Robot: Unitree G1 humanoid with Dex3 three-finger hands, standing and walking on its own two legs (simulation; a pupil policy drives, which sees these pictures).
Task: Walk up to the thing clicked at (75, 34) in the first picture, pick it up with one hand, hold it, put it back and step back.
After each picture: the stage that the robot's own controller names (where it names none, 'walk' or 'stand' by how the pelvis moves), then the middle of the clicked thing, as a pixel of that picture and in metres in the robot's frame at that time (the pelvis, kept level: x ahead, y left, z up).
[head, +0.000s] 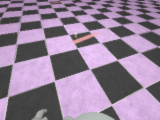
stand; (75, 35) +2.11 +0.42 -0.72
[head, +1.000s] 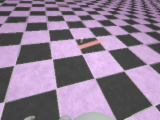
walk; (81, 40) +2.00 +0.17 -0.70
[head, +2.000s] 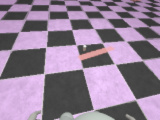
walk; (84, 48) +1.45 +0.07 -0.71
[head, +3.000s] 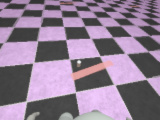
walk; (78, 63) +1.03 +0.11 -0.71
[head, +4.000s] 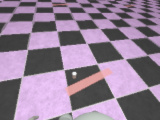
walk; (74, 75) +0.77 +0.15 -0.71
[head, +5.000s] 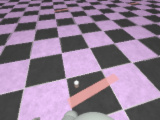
stand; (76, 84) +0.62 +0.19 -0.71
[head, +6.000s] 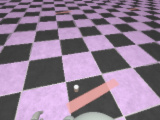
stand; (76, 88) +0.59 +0.14 -0.71
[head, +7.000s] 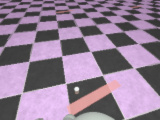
stand; (76, 90) +0.54 +0.15 -0.72
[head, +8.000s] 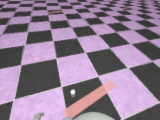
stand; (73, 93) +0.50 +0.16 -0.72
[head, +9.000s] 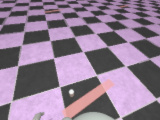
stand; (71, 93) +0.49 +0.18 -0.72
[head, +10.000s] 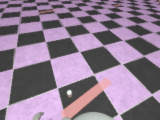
stand; (69, 93) +0.48 +0.21 -0.72
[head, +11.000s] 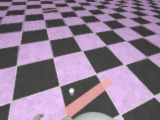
stand; (71, 92) +0.50 +0.18 -0.72
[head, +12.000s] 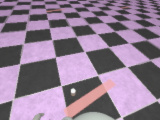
stand; (73, 92) +0.51 +0.15 -0.72
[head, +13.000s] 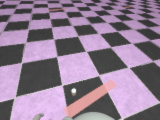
stand; (73, 92) +0.51 +0.14 -0.72
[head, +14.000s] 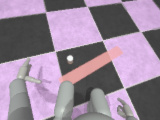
go down; (70, 59) +0.56 +0.18 -0.47
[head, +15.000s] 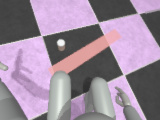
go down; (61, 45) +0.58 +0.27 -0.32
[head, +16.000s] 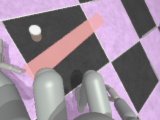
close in; (35, 34) +0.55 +0.33 -0.24
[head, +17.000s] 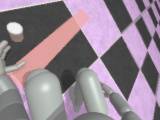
close; (16, 33) +0.53 +0.36 -0.22
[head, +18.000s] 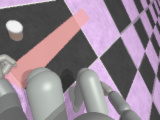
lift; (15, 31) +0.52 +0.36 -0.21
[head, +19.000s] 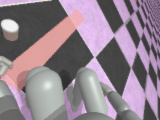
lift; (10, 31) +0.52 +0.37 -0.21
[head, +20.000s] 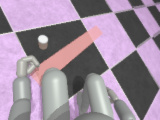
lift; (43, 42) +0.54 +0.35 -0.25
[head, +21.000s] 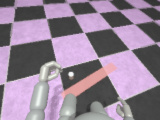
close; (71, 75) +0.56 +0.18 -0.57
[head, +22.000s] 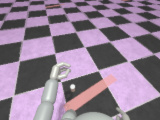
hold; (72, 88) +0.53 +0.17 -0.67
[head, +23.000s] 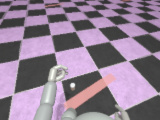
hold; (72, 86) +0.54 +0.17 -0.67
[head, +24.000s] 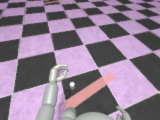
stand; (72, 85) +0.53 +0.18 -0.67
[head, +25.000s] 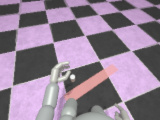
stand; (72, 78) +0.55 +0.18 -0.62
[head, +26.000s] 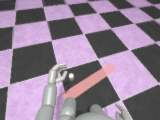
stand; (71, 77) +0.55 +0.18 -0.62
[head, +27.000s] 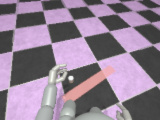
stand; (71, 79) +0.55 +0.17 -0.64
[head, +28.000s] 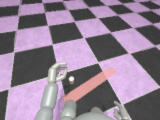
stand; (71, 80) +0.54 +0.18 -0.62
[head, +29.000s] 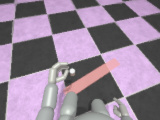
stand; (72, 72) +0.56 +0.19 -0.57
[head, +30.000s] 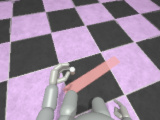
close; (72, 70) +0.56 +0.18 -0.56
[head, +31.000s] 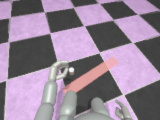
close; (71, 71) +0.56 +0.19 -0.56
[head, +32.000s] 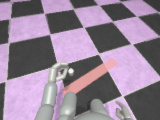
close; (71, 72) +0.56 +0.19 -0.57
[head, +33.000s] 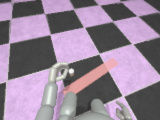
close; (71, 72) +0.55 +0.19 -0.57
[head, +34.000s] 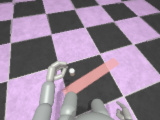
close; (72, 72) +0.56 +0.19 -0.57
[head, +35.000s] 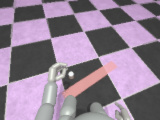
close; (71, 75) +0.55 +0.18 -0.60
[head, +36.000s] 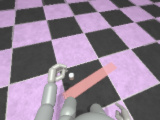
close; (71, 76) +0.55 +0.18 -0.61
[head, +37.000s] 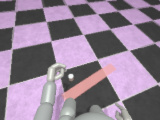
close; (71, 77) +0.55 +0.18 -0.62
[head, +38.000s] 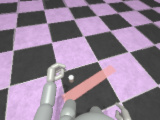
close; (71, 78) +0.55 +0.18 -0.63
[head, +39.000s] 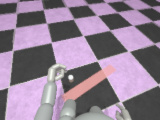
close; (71, 78) +0.55 +0.18 -0.62
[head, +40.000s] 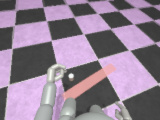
close; (71, 77) +0.55 +0.18 -0.62
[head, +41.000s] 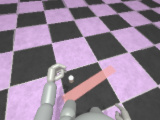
close; (71, 79) +0.54 +0.18 -0.63
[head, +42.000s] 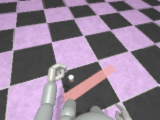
close; (71, 78) +0.54 +0.18 -0.62
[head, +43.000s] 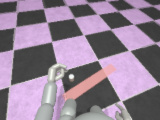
close; (71, 78) +0.55 +0.18 -0.63
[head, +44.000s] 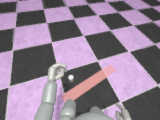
close; (71, 78) +0.54 +0.18 -0.63
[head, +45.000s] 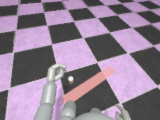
close; (71, 80) +0.54 +0.18 -0.64
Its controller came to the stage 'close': yes
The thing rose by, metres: 0.00
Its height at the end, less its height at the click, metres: +0.00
